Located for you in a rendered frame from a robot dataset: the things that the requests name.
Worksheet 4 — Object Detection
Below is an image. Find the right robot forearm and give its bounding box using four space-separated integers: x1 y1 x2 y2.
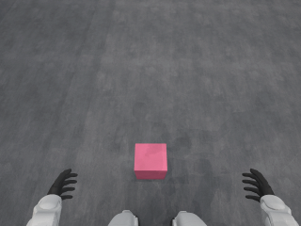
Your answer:
260 195 299 226

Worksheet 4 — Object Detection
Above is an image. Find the right robot thigh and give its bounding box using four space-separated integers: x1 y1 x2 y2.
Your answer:
172 213 207 226

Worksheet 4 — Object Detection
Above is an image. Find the carton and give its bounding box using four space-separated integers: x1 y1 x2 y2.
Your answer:
134 143 167 180

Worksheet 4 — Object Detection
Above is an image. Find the right robot hand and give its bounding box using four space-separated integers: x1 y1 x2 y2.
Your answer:
242 169 276 202

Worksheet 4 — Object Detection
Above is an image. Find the robot thigh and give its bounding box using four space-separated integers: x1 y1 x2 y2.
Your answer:
108 213 138 226
172 213 207 226

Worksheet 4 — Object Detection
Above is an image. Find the left robot thigh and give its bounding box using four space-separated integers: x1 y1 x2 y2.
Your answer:
108 213 138 226

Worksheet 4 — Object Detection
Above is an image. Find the left robot forearm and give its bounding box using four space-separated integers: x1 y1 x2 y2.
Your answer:
26 194 62 226

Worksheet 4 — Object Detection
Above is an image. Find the left robot hand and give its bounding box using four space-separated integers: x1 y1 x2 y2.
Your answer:
47 169 78 201

